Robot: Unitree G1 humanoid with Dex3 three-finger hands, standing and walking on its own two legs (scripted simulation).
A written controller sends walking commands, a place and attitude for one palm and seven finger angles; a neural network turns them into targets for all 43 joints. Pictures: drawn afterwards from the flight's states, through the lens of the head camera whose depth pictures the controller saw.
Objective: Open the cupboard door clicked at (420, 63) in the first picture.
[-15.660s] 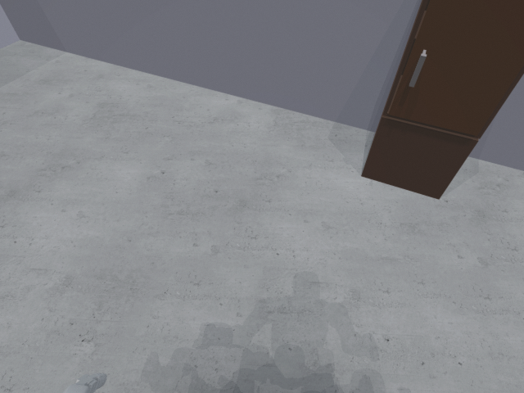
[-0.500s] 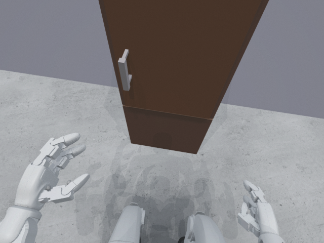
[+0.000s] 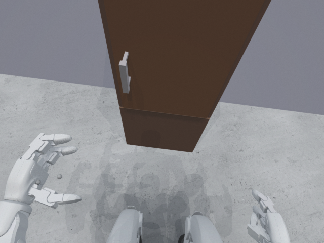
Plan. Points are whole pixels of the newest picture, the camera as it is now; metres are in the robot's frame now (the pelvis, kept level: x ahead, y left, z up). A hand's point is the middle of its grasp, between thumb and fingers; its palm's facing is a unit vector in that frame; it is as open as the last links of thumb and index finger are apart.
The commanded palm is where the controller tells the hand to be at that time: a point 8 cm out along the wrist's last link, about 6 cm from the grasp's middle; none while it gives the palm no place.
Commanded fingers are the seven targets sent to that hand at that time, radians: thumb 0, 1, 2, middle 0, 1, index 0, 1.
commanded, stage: raise the hand with hooked fingers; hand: left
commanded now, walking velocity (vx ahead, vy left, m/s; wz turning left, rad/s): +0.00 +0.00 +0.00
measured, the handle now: (126, 73) +0.59 +0.15 +0.00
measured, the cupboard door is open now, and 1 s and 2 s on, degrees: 0 0 0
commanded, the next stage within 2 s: move the hooked fingers beside the handle in 0.98 s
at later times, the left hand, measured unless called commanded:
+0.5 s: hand (48, 158) +0.28 +0.27 +0.04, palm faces -0.06 -1.00 -0.07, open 13.9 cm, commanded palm +0.27 +0.32 +0.04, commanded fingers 0.00 -0.50 0.30 -0.30 -1.20 -0.30 -1.20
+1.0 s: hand (54, 157) +0.29 +0.26 +0.04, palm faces -0.06 -1.00 -0.06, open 13.9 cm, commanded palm +0.27 +0.31 +0.04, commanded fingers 0.00 -0.50 0.30 -0.30 -1.20 -0.30 -1.20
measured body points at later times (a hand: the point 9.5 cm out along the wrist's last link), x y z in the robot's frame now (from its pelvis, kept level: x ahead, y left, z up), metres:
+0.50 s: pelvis +0.01 +0.00 +0.00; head +0.11 +0.03 +0.43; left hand +0.28 +0.33 +0.04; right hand +0.18 -0.25 -0.08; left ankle +0.04 +0.10 -0.62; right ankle +0.04 -0.14 -0.62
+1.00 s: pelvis +0.01 -0.01 +0.00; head +0.11 +0.01 +0.43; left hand +0.28 +0.31 +0.04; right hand +0.18 -0.26 -0.08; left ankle +0.04 +0.10 -0.62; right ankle +0.04 -0.14 -0.62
